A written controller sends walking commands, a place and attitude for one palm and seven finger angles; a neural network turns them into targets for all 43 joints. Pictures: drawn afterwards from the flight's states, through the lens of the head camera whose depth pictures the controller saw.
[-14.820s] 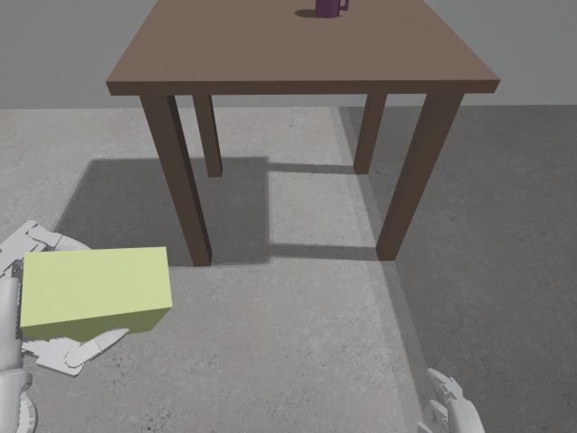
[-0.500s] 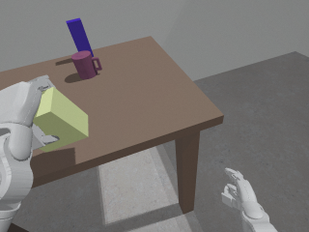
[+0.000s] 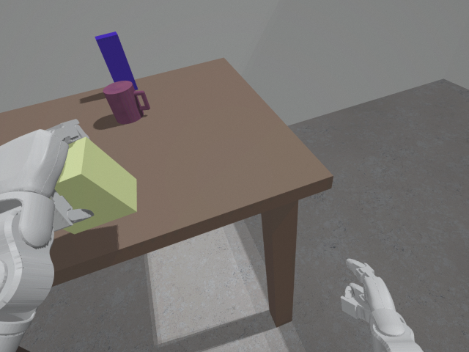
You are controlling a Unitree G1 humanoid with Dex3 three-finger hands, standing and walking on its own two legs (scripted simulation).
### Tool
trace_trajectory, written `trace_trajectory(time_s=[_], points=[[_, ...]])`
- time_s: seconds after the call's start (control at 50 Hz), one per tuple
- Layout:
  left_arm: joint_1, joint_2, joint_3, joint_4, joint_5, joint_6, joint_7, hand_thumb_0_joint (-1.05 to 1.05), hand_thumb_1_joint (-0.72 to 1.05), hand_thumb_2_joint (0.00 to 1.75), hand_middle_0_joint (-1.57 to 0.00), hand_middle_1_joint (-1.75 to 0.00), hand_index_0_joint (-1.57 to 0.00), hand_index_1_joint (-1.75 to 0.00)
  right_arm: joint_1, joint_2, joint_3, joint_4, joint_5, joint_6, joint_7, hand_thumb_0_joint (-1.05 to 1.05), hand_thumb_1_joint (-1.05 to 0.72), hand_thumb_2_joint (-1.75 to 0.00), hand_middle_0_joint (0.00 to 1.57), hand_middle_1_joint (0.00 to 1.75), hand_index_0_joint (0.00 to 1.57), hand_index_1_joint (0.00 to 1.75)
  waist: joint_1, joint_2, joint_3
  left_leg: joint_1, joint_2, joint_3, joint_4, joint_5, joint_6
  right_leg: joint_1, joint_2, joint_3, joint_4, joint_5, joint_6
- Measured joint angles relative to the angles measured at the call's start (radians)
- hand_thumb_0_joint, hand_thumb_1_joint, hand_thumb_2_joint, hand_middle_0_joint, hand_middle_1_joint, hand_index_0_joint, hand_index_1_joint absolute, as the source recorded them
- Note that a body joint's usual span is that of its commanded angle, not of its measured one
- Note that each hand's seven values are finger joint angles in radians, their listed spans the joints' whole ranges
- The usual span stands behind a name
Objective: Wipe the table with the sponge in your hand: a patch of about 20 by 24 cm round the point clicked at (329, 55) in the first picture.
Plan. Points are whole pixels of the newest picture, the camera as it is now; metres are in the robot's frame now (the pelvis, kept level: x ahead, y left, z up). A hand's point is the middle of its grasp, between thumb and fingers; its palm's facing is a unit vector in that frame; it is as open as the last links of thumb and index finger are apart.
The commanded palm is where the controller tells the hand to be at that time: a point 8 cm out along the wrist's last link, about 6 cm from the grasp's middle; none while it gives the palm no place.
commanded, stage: move the sponge above the wiping area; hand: left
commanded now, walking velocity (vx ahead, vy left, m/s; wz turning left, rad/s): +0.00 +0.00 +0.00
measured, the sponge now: (89, 195) +0.26 +0.27 +0.18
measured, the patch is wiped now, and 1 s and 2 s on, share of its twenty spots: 0.00 0.00 0.00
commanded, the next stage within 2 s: none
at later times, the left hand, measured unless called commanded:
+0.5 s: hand (67, 182) +0.26 +0.29 +0.22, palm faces +0.27 -0.07 -0.96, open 10.6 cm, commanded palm +0.20 +0.30 +0.29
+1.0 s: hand (70, 182) +0.27 +0.30 +0.20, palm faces +0.20 -0.05 -0.98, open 10.6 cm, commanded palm +0.22 +0.31 +0.28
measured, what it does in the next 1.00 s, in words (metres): stands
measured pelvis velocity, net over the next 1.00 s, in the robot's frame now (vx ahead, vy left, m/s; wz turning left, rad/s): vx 0.00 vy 0.00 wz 0.01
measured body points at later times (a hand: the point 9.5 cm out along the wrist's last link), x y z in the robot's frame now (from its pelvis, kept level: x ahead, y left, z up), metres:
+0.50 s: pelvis +0.00 +0.00 +0.00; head -0.02 -0.06 +0.45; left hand +0.24 +0.29 +0.27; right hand +0.27 -0.19 -0.08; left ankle +0.02 +0.12 -0.74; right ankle +0.03 -0.07 -0.74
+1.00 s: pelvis +0.00 +0.00 +0.00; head -0.01 -0.06 +0.45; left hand +0.25 +0.30 +0.26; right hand +0.27 -0.19 -0.08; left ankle +0.02 +0.12 -0.74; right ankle +0.03 -0.07 -0.74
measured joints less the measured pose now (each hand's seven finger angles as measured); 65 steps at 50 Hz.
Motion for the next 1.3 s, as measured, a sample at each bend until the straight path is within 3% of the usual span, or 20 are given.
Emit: trace_trajectory(time_s=[0.22, 0.98, 1.3], points=[[0.005, 0.016, 0.013, 0.039, 0.017, 0.015, -0.009, -0.01, -0.53, 1.02, -0.69, -1.30, -0.69, -1.31, 0.003, -0.007, -0.003, 0.005, 0.001, 0.001, 0.001, 0.01, -0.90, -0.90, 0.20, 0.30, 0.20, 0.30, -0.003, 0.000, -0.003, 0.005, 0.004, 0.001, 0.001, -0.004, -0.003, 0.005, 0.004, 0.002, 0.000, -0.003, -0.003], [-0.105, -0.012, -0.084, 0.199, 0.111, 0.013, -0.063, -0.01, -0.53, 1.02, -0.69, -1.30, -0.69, -1.31, 0.020, -0.010, 0.000, 0.030, -0.007, -0.005, -0.002, 0.01, -0.90, -0.90, 0.20, 0.30, 0.20, 0.30, -0.003, -0.002, 0.000, 0.003, -0.011, -0.009, -0.015, 0.005, 0.006, 0.002, -0.011, -0.006, -0.005, -0.004, 0.005], [-0.143, 0.024, -0.075, 0.300, 0.133, 0.031, -0.110, -0.01, -0.53, 1.02, -0.69, -1.30, -0.69, -1.31, 0.028, -0.014, 0.008, 0.022, -0.007, 0.002, -0.007, 0.01, -0.90, -0.90, 0.20, 0.30, 0.20, 0.30, -0.003, -0.009, -0.009, -0.019, -0.010, -0.012, 0.007, -0.010, 0.006, -0.015, -0.009, -0.009, 0.007, -0.015, 0.005]])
